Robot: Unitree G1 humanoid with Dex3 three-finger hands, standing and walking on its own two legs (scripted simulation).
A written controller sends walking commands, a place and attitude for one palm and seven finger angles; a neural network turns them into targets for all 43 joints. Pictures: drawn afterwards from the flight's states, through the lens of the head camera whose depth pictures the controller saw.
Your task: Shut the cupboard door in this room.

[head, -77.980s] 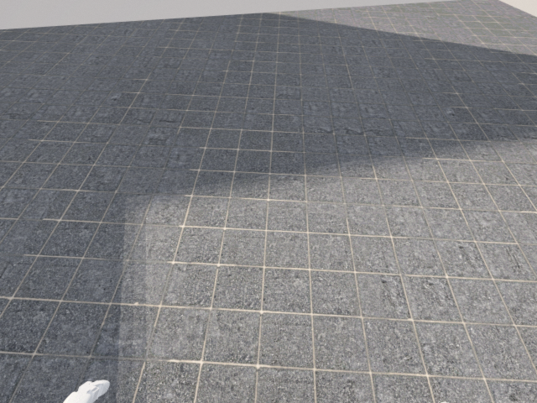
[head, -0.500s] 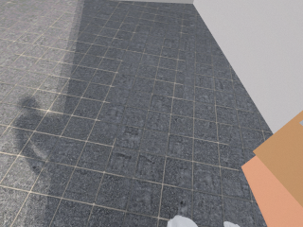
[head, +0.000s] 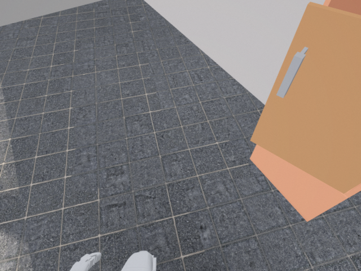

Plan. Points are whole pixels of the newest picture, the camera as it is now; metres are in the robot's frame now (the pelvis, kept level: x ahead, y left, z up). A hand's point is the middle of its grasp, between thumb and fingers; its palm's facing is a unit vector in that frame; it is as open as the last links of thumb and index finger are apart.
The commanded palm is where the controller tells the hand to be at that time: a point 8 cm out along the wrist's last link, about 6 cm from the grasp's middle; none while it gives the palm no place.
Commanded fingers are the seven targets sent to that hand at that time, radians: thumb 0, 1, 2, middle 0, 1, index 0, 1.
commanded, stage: turn to face it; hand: left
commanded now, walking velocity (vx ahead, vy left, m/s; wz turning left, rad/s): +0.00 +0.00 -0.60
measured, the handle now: (292, 72) +0.63 -0.31 +0.05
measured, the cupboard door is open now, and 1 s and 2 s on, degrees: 20 20 20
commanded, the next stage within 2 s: take the last steps up to it in 1.08 s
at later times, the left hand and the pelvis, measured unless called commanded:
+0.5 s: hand (96, 256) +0.17 +0.23 -0.16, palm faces -0.29 -0.93 -0.22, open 7.4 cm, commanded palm none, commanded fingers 0.00 0.90 0.90 -0.20 -0.30 -0.20 -0.30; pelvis +0.02 +0.05 +0.00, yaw -19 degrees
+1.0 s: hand (129, 247) +0.19 +0.15 -0.17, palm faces -0.50 -0.84 -0.21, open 7.4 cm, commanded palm none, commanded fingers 0.00 0.90 0.90 -0.20 -0.30 -0.20 -0.30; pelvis +0.03 +0.03 +0.00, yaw -32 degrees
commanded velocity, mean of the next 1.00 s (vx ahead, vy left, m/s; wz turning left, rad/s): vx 0.00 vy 0.00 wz -0.49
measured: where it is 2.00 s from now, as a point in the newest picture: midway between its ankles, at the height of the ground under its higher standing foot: outside the picture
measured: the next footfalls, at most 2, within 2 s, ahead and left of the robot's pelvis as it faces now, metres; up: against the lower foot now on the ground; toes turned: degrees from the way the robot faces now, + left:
left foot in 0.18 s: +0.08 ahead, +0.15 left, +0.00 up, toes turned -4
right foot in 0.62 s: +0.00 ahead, -0.09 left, +0.00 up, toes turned -28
